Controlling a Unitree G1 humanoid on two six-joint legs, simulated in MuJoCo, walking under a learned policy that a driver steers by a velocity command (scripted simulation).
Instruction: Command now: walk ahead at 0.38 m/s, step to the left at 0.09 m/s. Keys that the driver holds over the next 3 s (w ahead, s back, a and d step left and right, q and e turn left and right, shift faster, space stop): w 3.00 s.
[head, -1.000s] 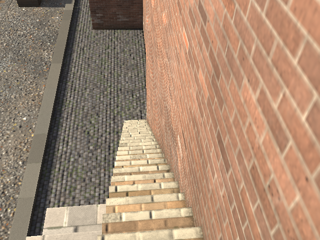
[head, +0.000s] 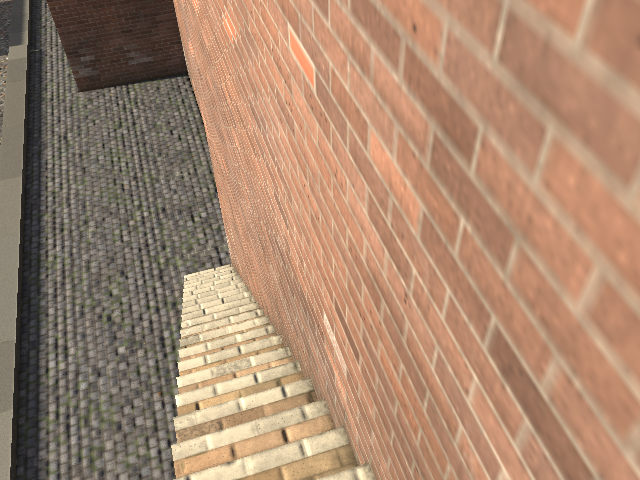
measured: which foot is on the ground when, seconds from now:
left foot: up 0.00-0.20, down 0.22-0.44, up 0.46-0.80, down 0.82-1.00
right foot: down 0.00-0.18, up 0.20-0.40, down 0.42-0.82, up 0.84-1.00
